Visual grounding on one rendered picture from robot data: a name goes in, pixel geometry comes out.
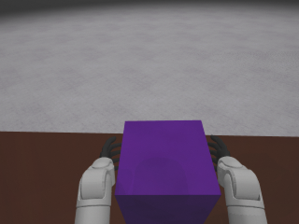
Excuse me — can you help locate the carton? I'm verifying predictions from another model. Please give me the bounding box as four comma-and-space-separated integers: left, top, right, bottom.
114, 119, 221, 224

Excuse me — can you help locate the robot left forearm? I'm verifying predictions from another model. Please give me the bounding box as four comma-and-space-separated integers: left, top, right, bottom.
74, 157, 116, 224

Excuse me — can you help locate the robot right forearm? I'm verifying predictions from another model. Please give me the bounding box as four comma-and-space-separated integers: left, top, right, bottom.
217, 156, 267, 224

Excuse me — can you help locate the left robot hand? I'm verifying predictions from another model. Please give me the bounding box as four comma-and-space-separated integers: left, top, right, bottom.
99, 136, 122, 171

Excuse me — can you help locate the right robot hand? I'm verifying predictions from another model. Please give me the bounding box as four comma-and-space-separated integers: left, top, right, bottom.
207, 134, 231, 172

